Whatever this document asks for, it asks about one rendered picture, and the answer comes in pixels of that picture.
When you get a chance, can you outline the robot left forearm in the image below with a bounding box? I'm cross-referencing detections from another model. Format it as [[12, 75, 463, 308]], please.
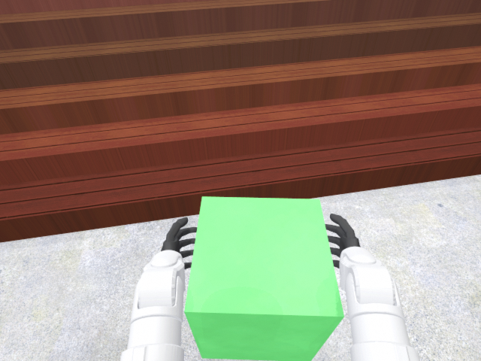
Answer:
[[120, 250, 186, 361]]

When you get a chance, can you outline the robot right forearm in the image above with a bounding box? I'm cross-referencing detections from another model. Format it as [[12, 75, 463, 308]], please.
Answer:
[[339, 247, 420, 361]]

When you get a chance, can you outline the carton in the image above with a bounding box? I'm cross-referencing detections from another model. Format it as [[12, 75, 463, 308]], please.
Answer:
[[184, 196, 344, 361]]

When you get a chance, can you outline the left robot hand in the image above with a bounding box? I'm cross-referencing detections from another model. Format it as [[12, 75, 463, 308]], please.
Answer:
[[161, 217, 197, 269]]

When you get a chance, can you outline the right robot hand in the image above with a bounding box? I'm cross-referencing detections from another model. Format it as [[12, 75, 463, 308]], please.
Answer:
[[325, 214, 360, 269]]

